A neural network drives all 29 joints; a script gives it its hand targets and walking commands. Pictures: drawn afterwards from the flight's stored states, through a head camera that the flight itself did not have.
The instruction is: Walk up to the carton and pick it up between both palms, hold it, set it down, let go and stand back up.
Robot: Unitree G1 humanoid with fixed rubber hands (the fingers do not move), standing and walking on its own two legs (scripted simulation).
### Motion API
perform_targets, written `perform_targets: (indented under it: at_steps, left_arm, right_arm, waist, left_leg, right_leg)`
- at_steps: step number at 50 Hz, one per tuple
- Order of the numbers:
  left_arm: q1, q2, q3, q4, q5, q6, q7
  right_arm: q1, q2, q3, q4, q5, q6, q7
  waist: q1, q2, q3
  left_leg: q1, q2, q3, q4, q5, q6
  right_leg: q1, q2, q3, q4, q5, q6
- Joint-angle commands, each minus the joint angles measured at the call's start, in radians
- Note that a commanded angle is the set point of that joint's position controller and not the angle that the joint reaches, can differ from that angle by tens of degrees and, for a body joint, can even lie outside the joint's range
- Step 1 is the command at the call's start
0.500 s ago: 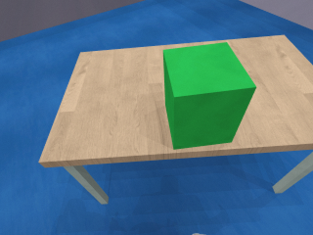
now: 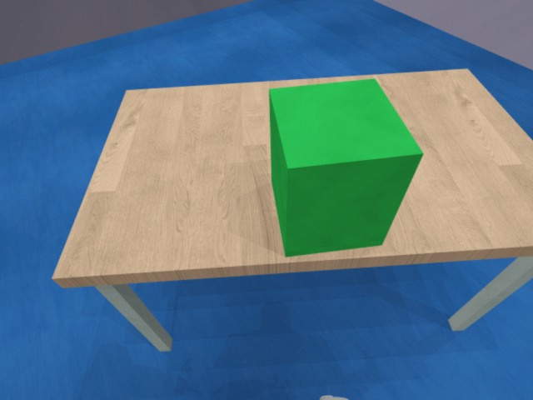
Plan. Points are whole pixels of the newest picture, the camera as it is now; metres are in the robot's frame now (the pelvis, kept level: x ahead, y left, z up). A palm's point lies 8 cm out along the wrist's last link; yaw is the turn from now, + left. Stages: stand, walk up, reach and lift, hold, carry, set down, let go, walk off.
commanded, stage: walk up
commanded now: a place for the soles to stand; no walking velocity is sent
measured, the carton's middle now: (328, 171) +0.53 -0.08 +0.02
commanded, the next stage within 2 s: none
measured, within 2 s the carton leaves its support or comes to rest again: neither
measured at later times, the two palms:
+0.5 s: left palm out of the picture +0.13 +0.19 -0.10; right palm out of the picture +0.11 -0.44 -0.08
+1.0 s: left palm out of the picture +0.16 +0.27 -0.12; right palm out of the picture +0.15 -0.36 -0.06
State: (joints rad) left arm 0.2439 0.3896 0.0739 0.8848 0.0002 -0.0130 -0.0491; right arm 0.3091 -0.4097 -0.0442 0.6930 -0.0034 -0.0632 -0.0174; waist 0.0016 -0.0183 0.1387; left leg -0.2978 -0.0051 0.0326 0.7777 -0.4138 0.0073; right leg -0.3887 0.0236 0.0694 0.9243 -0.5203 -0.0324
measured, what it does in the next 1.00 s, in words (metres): steps on the spot: right foot, then left foot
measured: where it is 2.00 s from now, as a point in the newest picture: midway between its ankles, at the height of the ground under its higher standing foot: outside the picture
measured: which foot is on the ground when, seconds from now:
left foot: down 0.00-0.18, up 0.20-0.70, down 0.72-1.00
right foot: up 0.00-0.16, down 0.18-0.74, up 0.76-1.00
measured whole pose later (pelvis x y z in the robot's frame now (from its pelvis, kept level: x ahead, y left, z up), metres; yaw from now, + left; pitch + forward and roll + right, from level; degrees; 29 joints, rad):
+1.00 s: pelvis +0.09 -0.05 +0.00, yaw -1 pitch -5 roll -3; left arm 0.26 0.42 0.08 0.86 0.00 -0.01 -0.01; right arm 0.33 -0.40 -0.02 0.70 0.00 -0.05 -0.02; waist 0.00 -0.04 0.13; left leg -0.40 0.01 0.01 0.83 -0.35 0.04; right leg -0.34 0.04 0.04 0.96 -0.50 -0.03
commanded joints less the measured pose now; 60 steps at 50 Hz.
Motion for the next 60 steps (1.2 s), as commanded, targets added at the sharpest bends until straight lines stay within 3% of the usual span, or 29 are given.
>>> perform_targets:
  at_steps: [1,4,6,7,8,9,10,12,13,15,19,23,25,27,31,33,34,35,36,37,39,41,47,50,53,55,57,59,60]
  left_arm:
    - [-0.100,0.256,0.092,-0.184,0.043,0.007,-0.024]
    - [-0.075,0.227,0.099,-0.177,0.035,0.001,-0.037]
    - [0.082,0.227,0.117,-0.130,0.025,-0.016,-0.034]
    - [0.259,0.265,0.138,-0.065,0.028,-0.031,-0.016]
    - [0.339,0.335,0.151,-0.048,0.043,-0.040,0.005]
    - [0.279,0.394,0.142,-0.104,0.033,-0.049,0.021]
    - [0.220,0.417,0.149,-0.113,0.025,-0.038,0.022]
    - [0.132,0.363,0.125,-0.115,0.023,-0.044,0.027]
    - [0.105,0.322,0.118,-0.120,0.015,-0.050,0.033]
    - [0.102,0.302,0.106,-0.119,0.004,-0.057,0.043]
    - [0.132,0.273,0.108,-0.100,-0.001,-0.067,0.067]
    - [0.091,0.270,0.101,-0.091,0.010,-0.070,0.088]
    - [0.040,0.268,0.103,-0.102,0.016,-0.072,0.091]
    - [0.053,0.280,0.103,-0.105,0.021,-0.072,0.092]
    - [0.038,0.261,0.100,-0.105,0.015,-0.067,0.082]
    - [-0.029,0.252,0.072,-0.110,0.012,-0.056,0.073]
    - [-0.095,0.236,0.058,-0.111,0.005,-0.052,0.067]
    - [-0.075,0.195,0.050,-0.135,-0.010,-0.049,0.067]
    - [-0.045,0.117,0.035,-0.124,-0.018,-0.045,0.067]
    - [-0.024,0.149,0.041,-0.108,-0.014,-0.026,0.073]
    - [0.003,0.225,0.060,-0.076,-0.008,-0.010,0.072]
    - [0.013,0.198,0.051,-0.069,-0.005,-0.003,0.059]
    - [0.018,0.213,0.040,-0.034,0.008,0.018,0.048]
    - [0.027,0.233,0.053,-0.043,0.006,0.024,0.049]
    - [0.021,0.218,0.046,-0.018,0.013,0.006,0.049]
    - [0.043,0.205,0.044,-0.002,0.015,-0.013,0.054]
    - [0.044,0.216,0.043,-0.005,0.022,-0.041,0.060]
    - [0.016,0.299,0.054,-0.018,0.032,-0.059,0.066]
    - [-0.045,0.334,0.055,-0.035,0.024,-0.062,0.069]
  right_arm:
    - [0.190,-0.368,-0.137,0.057,-0.007,-0.075,-0.048]
    - [0.131,-0.364,-0.141,0.053,-0.017,-0.068,-0.036]
    - [-0.035,-0.335,-0.122,0.014,-0.017,-0.057,-0.018]
    - [-0.087,-0.268,-0.097,-0.004,-0.026,-0.045,-0.013]
    - [-0.068,-0.144,-0.055,-0.015,-0.011,-0.041,-0.013]
    - [-0.034,-0.147,-0.042,-0.029,0.006,-0.032,-0.021]
    - [-0.055,-0.254,-0.071,-0.011,0.002,-0.020,-0.022]
    - [-0.038,-0.269,-0.074,0.009,0.002,-0.028,-0.010]
    - [-0.013,-0.243,-0.070,0.032,0.010,-0.024,-0.005]
    - [0.045,-0.204,-0.066,0.041,0.005,-0.014,0.000]
    - [0.062,-0.184,-0.067,0.048,-0.005,0.026,-0.001]
    - [0.024,-0.179,-0.071,0.042,-0.009,0.048,-0.011]
    - [0.009,-0.182,-0.067,0.036,-0.016,0.045,-0.013]
    - [-0.032,-0.186,-0.072,0.022,-0.028,0.039,-0.009]
    - [-0.032,-0.180,-0.063,0.008,-0.029,0.018,-0.011]
    - [-0.006,-0.166,-0.067,0.014,-0.028,-0.007,-0.012]
    - [0.103,-0.174,-0.075,0.050,-0.028,-0.022,-0.012]
    - [0.198,-0.203,-0.085,0.066,-0.042,-0.038,-0.023]
    - [0.164,-0.286,-0.095,0.062,-0.049,-0.039,-0.030]
    - [0.112,-0.271,-0.085,0.037,-0.034,-0.039,-0.028]
    - [0.031,-0.255,-0.077,0.018,-0.020,-0.031,-0.019]
    - [-0.030,-0.251,-0.073,0.019,-0.032,-0.031,-0.023]
    - [0.023,-0.257,-0.077,0.040,-0.015,-0.032,-0.022]
    - [0.008,-0.273,-0.082,0.031,-0.023,-0.027,-0.019]
    - [-0.031,-0.259,-0.075,0.025,-0.032,-0.024,-0.014]
    - [-0.098,-0.254,-0.066,0.013,-0.032,-0.012,-0.006]
    - [-0.091,-0.213,-0.042,0.021,-0.018,-0.003,-0.005]
    - [-0.068,-0.168,-0.042,0.029,-0.009,0.009,0.001]
    - [-0.066,-0.196,-0.047,0.046,-0.004,0.014,0.000]
  waist:
    - [-0.039,-0.031,-0.127]
    - [-0.020,0.129,-0.093]
    - [0.093,0.149,-0.142]
    - [0.178,0.010,-0.188]
    - [0.227,-0.361,-0.173]
    - [0.169,-0.362,-0.148]
    - [0.156,-0.171,-0.147]
    - [0.090,-0.055,-0.057]
    - [0.064,-0.030,-0.038]
    - [0.045,-0.146,-0.051]
    - [0.040,-0.069,-0.072]
    - [0.032,-0.036,-0.045]
    - [0.031,-0.052,-0.011]
    - [0.047,-0.030,-0.012]
    - [0.043,-0.064,-0.056]
    - [0.002,-0.038,-0.073]
    - [-0.076,0.008,-0.104]
    - [-0.100,0.052,-0.197]
    - [-0.074,0.269,-0.182]
    - [-0.029,0.173,-0.158]
    - [-0.007,0.085,-0.124]
    - [0.008,0.143,-0.052]
    - [-0.029,0.157,-0.083]
    - [-0.018,0.112,-0.100]
    - [-0.013,0.153,-0.094]
    - [0.028,0.153,-0.075]
    - [0.047,0.041,-0.110]
    - [0.012,-0.090,-0.076]
    - [0.014,-0.056,-0.097]
  left_leg:
    - [0.274,0.454,-0.568,-0.364,0.081,0.286]
    - [0.126,0.369,-0.406,-0.369,0.002,0.232]
    - [-0.085,0.291,-0.245,-0.222,-0.015,0.171]
    - [-0.241,0.189,-0.113,0.042,0.019,0.107]
    - [-0.443,0.024,0.045,0.420,-0.037,0.019]
    - [-0.599,-0.079,-0.049,0.496,-0.238,-0.015]
    - [-0.583,-0.028,-0.126,0.492,-0.188,0.005]
    - [-0.513,0.029,-0.143,0.496,-0.083,0.019]
    - [-0.465,0.050,-0.161,0.434,-0.005,0.020]
    - [-0.417,0.058,-0.150,0.394,0.048,0.015]
    - [-0.328,0.013,-0.171,0.359,0.139,0.005]
    - [-0.323,0.030,-0.189,0.284,0.129,-0.002]
    - [-0.309,0.040,-0.161,0.280,0.098,-0.006]
    - [-0.311,0.054,-0.158,0.239,0.065,0.002]
    - [-0.262,0.069,-0.094,0.082,-0.025,0.008]
    - [-0.069,0.046,-0.055,-0.070,-0.029,0.032]
    - [0.129,0.019,-0.045,-0.228,0.072,0.057]
    - [0.249,0.082,-0.186,-0.315,0.140,0.097]
    - [0.247,0.273,-0.510,-0.393,0.321,0.168]
    - [0.196,0.336,-0.642,-0.415,0.282,0.197]
    - [0.080,0.335,-0.633,-0.450,0.078,0.214]
    - [0.017,0.264,-0.483,-0.428,0.080,0.136]
    - [0.056,0.218,-0.500,-0.490,-0.136,0.036]
    - [0.053,0.246,-0.504,-0.516,-0.266,0.049]
    - [-0.003,0.268,-0.495,-0.460,-0.198,0.141]
    - [-0.118,0.232,-0.370,-0.392,-0.087,0.142]
    - [-0.212,0.176,-0.271,-0.209,0.022,0.091]
    - [-0.287,0.007,-0.085,0.046,-0.044,-0.006]
    - [-0.204,0.028,-0.101,0.049,-0.065,0.012]
  right_leg:
    - [-0.344,-0.100,0.052,0.133,-0.096,-0.020]
    - [-0.194,-0.092,-0.018,0.006,-0.027,-0.020]
    - [0.126,-0.086,-0.040,-0.256,0.143,-0.036]
    - [0.389,-0.022,-0.030,-0.343,0.105,-0.028]
    - [0.488,-0.145,0.311,-0.569,-0.106,-0.040]
    - [0.471,-0.268,0.655,-0.665,-0.172,-0.069]
    - [0.458,-0.351,0.778,-0.739,-0.260,-0.090]
    - [0.320,-0.315,0.668,-0.654,0.026,-0.104]
    - [0.287,-0.262,0.514,-0.606,0.205,-0.045]
    - [0.264,-0.225,0.373,-0.569,0.429,0.007]
    - [0.282,-0.217,0.298,-0.557,0.638,0.125]
    - [0.245,-0.240,0.322,-0.526,0.623,0.078]
    - [0.160,-0.272,0.347,-0.517,0.515,-0.037]
    - [0.173,-0.275,0.364,-0.516,0.398,-0.081]
    - [0.225,-0.269,0.333,-0.416,0.538,-0.126]
    - [0.060,-0.254,0.259,-0.336,0.507,-0.182]
    - [-0.040,-0.216,0.170,-0.221,0.595,-0.145]
    - [-0.072,-0.138,0.069,0.005,0.648,-0.080]
    - [-0.189,0.000,-0.055,0.209,0.221,0.007]
    - [-0.196,0.024,-0.009,0.202,-0.057,0.011]
    - [-0.131,-0.010,0.039,0.202,-0.097,0.010]
    - [-0.112,-0.049,0.015,0.088,-0.055,0.002]
    - [-0.121,-0.024,0.040,0.078,0.059,-0.003]
    - [-0.116,-0.031,0.018,0.042,0.011,-0.004]
    - [-0.052,-0.066,-0.003,-0.082,-0.054,-0.005]
    - [0.099,-0.056,-0.064,-0.267,0.024,-0.022]
    - [0.212,-0.086,0.080,-0.446,0.103,-0.056]
    - [0.176,-0.296,0.505,-0.595,-0.020,-0.156]
    - [0.143,-0.324,0.486,-0.543,0.080,-0.200]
